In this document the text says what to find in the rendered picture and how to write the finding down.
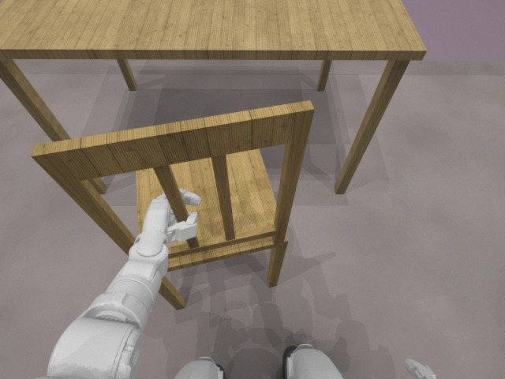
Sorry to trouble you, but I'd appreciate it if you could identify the chair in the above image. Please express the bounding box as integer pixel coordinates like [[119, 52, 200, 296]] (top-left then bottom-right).
[[32, 100, 315, 310]]

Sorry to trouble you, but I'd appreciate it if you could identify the table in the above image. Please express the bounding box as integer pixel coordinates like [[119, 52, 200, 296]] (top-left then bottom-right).
[[0, 0, 427, 194]]

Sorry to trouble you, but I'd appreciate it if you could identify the robot left forearm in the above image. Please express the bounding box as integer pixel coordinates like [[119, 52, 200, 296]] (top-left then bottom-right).
[[47, 231, 169, 376]]

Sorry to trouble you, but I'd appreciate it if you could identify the robot left thigh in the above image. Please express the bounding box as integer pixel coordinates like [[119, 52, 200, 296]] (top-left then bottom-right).
[[174, 360, 223, 379]]

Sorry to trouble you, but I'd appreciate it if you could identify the robot left upper arm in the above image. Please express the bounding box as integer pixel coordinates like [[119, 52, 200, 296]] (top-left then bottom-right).
[[32, 317, 143, 379]]

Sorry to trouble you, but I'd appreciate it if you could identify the right robot shin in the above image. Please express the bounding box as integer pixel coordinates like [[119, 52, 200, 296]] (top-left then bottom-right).
[[292, 344, 313, 354]]

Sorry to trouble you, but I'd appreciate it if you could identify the robot left hand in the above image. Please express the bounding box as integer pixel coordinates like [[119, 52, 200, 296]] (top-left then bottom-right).
[[142, 189, 201, 243]]

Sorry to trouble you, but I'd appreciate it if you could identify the robot right hand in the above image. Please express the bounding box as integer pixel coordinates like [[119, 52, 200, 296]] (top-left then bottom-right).
[[405, 358, 436, 379]]

